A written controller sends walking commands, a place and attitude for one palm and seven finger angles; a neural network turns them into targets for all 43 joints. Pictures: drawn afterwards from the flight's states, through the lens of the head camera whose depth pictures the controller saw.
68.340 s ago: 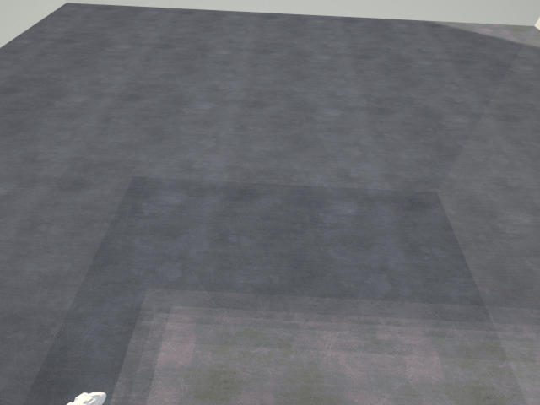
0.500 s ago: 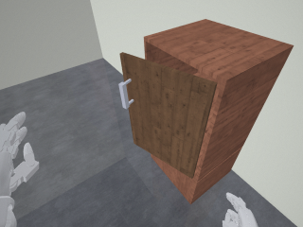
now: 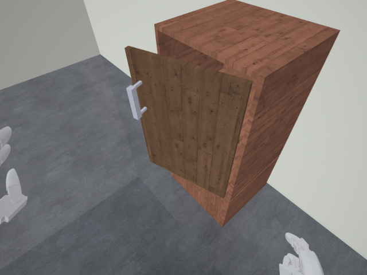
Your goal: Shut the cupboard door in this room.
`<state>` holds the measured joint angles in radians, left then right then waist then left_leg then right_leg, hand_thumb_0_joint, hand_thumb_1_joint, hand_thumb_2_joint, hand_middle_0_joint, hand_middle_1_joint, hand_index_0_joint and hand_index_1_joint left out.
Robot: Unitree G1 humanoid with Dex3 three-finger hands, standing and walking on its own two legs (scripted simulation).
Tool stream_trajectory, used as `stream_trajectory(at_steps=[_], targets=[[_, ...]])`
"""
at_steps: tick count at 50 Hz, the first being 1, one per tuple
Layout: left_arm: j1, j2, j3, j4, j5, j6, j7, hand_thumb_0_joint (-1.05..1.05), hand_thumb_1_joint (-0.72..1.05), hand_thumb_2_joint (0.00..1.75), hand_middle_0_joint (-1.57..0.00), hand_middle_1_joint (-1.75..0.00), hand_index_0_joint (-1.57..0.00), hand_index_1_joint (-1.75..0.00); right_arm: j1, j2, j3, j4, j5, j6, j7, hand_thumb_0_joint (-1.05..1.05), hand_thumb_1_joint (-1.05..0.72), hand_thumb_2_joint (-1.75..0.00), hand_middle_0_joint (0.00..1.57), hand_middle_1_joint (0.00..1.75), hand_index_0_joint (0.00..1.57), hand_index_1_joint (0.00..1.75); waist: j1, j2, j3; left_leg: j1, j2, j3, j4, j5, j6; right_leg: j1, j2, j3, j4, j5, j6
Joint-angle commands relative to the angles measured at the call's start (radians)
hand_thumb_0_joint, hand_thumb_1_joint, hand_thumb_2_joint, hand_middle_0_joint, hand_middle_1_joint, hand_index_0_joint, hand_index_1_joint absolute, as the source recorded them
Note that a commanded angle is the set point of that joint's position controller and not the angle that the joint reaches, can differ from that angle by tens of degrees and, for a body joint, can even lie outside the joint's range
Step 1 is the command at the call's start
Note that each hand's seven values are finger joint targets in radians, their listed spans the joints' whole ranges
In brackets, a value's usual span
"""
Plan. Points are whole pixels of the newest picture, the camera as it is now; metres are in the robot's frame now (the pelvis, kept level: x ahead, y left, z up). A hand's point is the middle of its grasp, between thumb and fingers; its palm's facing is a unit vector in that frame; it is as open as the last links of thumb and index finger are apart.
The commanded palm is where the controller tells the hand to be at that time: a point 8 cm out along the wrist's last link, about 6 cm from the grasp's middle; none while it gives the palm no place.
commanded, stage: step back with the hand held close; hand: left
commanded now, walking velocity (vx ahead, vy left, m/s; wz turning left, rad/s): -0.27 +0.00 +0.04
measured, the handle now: (138, 100) +0.67 +0.20 -0.01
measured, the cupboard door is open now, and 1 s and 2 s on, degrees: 18 18 18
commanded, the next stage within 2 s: stop stepping back and stand still in 1.06 s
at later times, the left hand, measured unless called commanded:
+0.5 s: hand out of the picture +0.13 +0.28 +0.17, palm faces +0.51 -0.73 -0.45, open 7.4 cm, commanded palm +0.06 +0.31 +0.18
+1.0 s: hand out of the picture +0.08 +0.29 +0.18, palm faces +0.50 -0.79 -0.35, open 7.5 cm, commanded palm +0.02 +0.30 +0.18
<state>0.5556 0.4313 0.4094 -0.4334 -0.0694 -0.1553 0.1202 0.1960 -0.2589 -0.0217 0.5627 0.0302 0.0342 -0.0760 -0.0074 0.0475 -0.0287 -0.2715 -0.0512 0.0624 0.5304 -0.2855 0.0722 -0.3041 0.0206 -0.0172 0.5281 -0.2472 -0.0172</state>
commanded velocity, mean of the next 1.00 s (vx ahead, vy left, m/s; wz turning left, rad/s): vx -0.35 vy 0.00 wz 0.00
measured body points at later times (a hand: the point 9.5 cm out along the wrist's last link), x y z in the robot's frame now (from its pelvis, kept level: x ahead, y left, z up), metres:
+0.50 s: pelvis -0.07 +0.00 -0.02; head -0.07 +0.01 +0.43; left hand +0.09 +0.31 +0.19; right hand +0.09 -0.24 -0.10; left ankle +0.00 +0.07 -0.73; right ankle +0.02 -0.11 -0.73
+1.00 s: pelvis -0.13 +0.01 +0.00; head -0.10 +0.05 +0.45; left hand +0.05 +0.33 +0.19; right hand +0.07 -0.20 -0.06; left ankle +0.00 +0.07 -0.73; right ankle -0.30 -0.14 -0.69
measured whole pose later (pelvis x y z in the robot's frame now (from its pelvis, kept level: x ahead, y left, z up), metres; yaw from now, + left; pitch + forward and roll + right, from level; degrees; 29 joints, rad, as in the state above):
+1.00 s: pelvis -0.13 +0.01 +0.00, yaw -1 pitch +7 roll -5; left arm 0.47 0.39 0.45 -0.53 -0.05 -0.26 0.16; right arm 0.14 -0.15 0.02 0.67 -0.03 -0.15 -0.04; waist 0.05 -0.01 -0.07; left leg -0.52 0.06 0.08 0.39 0.01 0.08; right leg -0.15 0.08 0.02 0.63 -0.49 0.01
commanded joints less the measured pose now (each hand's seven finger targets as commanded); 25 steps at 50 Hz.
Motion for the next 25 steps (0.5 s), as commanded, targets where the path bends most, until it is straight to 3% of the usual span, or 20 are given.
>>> stream_trajectory(at_steps=[1, 8, 12, 18, 19, 22, 25], targets=[[0.011, 0.187, 0.157, -0.197, -0.007, -0.062, 0.034, 0.00, 0.90, 0.90, -0.20, -0.30, -0.20, -0.30, -0.088, -0.114, -0.039, -0.174, -0.006, -0.043, -0.015, 0.00, -0.90, -0.90, 0.20, 0.30, 0.20, 0.30, 0.007, 0.002, -0.144, -0.106, 0.171, -0.170, -0.093, 0.321, -0.029, 0.177, -0.098, 0.123, 0.028, 0.341, -0.006], [-0.056, 0.195, 0.170, -0.208, 0.020, -0.087, 0.045, 0.00, 0.90, 0.90, -0.20, -0.30, -0.20, -0.30, -0.085, -0.127, -0.036, -0.174, -0.011, -0.067, -0.028, 0.00, -0.90, -0.90, 0.20, 0.30, 0.20, 0.30, 0.007, 0.038, -0.052, -0.394, 0.192, -0.231, -0.214, -0.188, 0.028, 0.274, -0.053, 0.129, 0.052, 0.136, 0.015], [-0.093, 0.167, 0.147, -0.209, 0.039, -0.103, 0.050, 0.00, 0.90, 0.90, -0.20, -0.30, -0.20, -0.30, -0.064, -0.127, -0.033, -0.172, -0.013, -0.087, -0.025, 0.00, -0.90, -0.90, 0.20, 0.30, 0.20, 0.30, -0.001, 0.034, -0.023, -0.494, 0.193, -0.248, -0.229, -0.359, 0.045, 0.293, -0.048, 0.135, 0.068, 0.051, 0.015], [-0.160, 0.174, 0.161, -0.238, 0.062, -0.123, 0.052, 0.00, 0.90, 0.90, -0.20, -0.30, -0.20, -0.30, -0.054, -0.137, -0.038, -0.157, -0.025, -0.120, -0.023, 0.00, -0.90, -0.90, 0.20, 0.30, 0.20, 0.30, 0.002, 0.079, -0.010, -0.581, 0.236, -0.296, -0.280, -0.458, 0.059, 0.343, -0.006, 0.105, 0.165, 0.051, 0.025], [-0.169, 0.152, 0.143, -0.243, 0.063, -0.125, 0.051, 0.00, 0.90, 0.90, -0.20, -0.30, -0.20, -0.30, -0.051, -0.128, -0.034, -0.158, -0.026, -0.123, -0.022, 0.00, -0.90, -0.90, 0.20, 0.30, 0.20, 0.30, 0.000, 0.073, -0.004, -0.593, 0.238, -0.293, -0.278, -0.460, 0.058, 0.346, -0.004, 0.099, 0.178, 0.055, 0.025], [-0.153, 0.158, 0.160, -0.229, 0.069, -0.135, 0.050, 0.00, 0.90, 0.90, -0.20, -0.30, -0.20, -0.30, -0.051, -0.128, -0.040, -0.154, -0.027, -0.128, -0.014, 0.00, -0.90, -0.90, 0.20, 0.30, 0.20, 0.30, 0.000, 0.060, -0.001, -0.645, 0.226, -0.277, -0.230, -0.472, 0.064, 0.363, -0.011, 0.145, 0.189, 0.076, 0.015], [-0.136, 0.160, 0.166, -0.235, 0.066, -0.145, 0.049, 0.00, 0.90, 0.90, -0.20, -0.30, -0.20, -0.30, -0.039, -0.120, -0.044, -0.150, -0.025, -0.129, -0.003, 0.00, -0.90, -0.90, 0.20, 0.30, 0.20, 0.30, -0.004, -0.027, -0.015, -0.592, 0.167, -0.231, -0.111, -0.420, 0.038, 0.281, -0.080, 0.247, 0.090, 0.041, -0.018]])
